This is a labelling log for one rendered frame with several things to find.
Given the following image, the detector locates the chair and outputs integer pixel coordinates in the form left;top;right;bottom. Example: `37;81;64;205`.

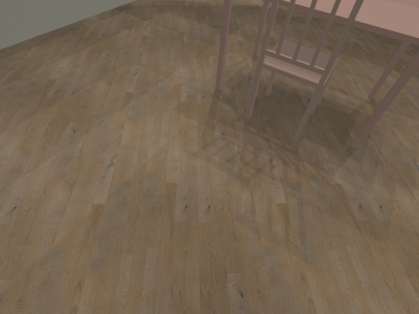
245;0;364;141

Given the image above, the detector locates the table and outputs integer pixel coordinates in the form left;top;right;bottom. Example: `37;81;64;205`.
215;0;419;149

